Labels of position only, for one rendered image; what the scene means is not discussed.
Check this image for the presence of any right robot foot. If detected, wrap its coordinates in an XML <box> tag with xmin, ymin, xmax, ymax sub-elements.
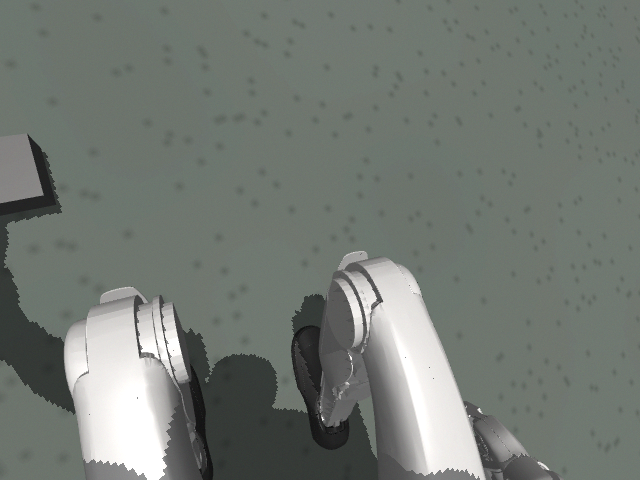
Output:
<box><xmin>291</xmin><ymin>325</ymin><xmax>349</xmax><ymax>450</ymax></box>

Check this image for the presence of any carton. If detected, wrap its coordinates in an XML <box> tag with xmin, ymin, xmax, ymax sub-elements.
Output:
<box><xmin>0</xmin><ymin>133</ymin><xmax>56</xmax><ymax>216</ymax></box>

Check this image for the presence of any left robot foot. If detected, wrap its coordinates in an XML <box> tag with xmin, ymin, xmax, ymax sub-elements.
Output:
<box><xmin>189</xmin><ymin>364</ymin><xmax>213</xmax><ymax>480</ymax></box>

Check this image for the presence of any right robot arm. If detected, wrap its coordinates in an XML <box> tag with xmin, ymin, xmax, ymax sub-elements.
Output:
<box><xmin>503</xmin><ymin>456</ymin><xmax>564</xmax><ymax>480</ymax></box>

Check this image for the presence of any right robot hand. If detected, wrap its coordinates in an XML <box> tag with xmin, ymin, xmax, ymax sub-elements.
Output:
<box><xmin>464</xmin><ymin>401</ymin><xmax>530</xmax><ymax>480</ymax></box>

